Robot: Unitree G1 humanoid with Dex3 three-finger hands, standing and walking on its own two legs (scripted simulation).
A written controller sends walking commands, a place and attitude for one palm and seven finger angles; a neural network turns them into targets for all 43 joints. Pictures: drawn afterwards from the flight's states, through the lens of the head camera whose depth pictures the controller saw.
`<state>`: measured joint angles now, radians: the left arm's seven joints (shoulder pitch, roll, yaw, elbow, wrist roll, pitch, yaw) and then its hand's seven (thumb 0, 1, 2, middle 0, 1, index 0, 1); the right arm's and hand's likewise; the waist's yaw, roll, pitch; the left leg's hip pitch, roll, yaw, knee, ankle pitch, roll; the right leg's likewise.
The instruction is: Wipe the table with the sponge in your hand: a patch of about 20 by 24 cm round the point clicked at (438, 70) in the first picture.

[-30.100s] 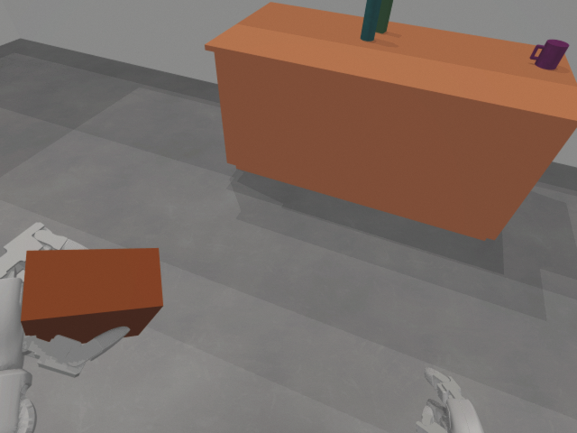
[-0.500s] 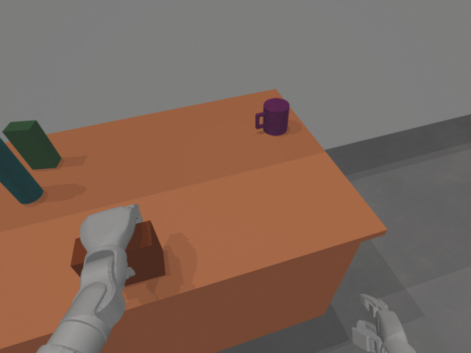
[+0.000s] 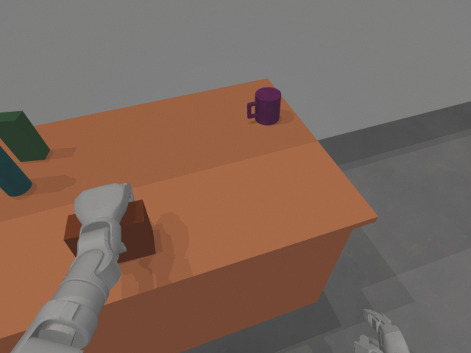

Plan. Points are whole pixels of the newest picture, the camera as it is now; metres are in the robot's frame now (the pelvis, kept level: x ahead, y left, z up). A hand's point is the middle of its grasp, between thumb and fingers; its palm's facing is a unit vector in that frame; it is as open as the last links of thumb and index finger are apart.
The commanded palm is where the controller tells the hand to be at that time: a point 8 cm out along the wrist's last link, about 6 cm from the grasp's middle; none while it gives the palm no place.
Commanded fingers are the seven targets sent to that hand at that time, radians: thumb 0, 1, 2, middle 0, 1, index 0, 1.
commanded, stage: wipe forward along the first lane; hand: left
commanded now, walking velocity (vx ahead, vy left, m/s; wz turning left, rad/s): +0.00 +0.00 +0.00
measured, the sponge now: (116, 240) +0.32 +0.29 -0.03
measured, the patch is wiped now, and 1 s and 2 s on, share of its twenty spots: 0.20 0.30 0.35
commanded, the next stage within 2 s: slide across to the middle lane in 1.30 s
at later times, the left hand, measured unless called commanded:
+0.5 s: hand (114, 202) +0.37 +0.30 +0.02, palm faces -0.11 -0.01 -0.99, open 10.1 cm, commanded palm +0.36 +0.30 +0.05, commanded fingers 0.00 0.10 1.30 -1.20 -1.60 -1.20 -1.60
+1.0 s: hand (112, 182) +0.43 +0.32 +0.02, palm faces -0.13 +0.00 -0.99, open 10.1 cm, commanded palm +0.42 +0.31 +0.05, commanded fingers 0.00 0.10 1.30 -1.20 -1.60 -1.20 -1.60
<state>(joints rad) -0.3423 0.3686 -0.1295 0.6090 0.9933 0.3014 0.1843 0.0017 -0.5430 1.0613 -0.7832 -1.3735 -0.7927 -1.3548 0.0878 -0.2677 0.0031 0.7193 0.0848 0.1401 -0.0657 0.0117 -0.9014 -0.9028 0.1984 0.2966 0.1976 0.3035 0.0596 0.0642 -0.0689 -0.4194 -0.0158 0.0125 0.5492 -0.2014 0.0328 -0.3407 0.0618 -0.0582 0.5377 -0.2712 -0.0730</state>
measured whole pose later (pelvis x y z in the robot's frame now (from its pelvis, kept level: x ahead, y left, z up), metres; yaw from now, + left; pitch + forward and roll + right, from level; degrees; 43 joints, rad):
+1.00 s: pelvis -0.01 +0.01 -0.02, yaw -2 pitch +14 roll -3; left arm -0.77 0.56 0.00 1.12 1.05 0.16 0.23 0.01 -0.60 1.09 -0.80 -1.34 -0.81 -1.36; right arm 0.26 -0.28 0.00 0.72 0.08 0.13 -0.04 0.01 -0.90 -0.90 0.20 0.30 0.20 0.30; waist -0.06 0.05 -0.13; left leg -0.73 0.01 0.00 0.74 -0.26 0.04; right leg -0.63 0.09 -0.06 0.68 -0.30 -0.06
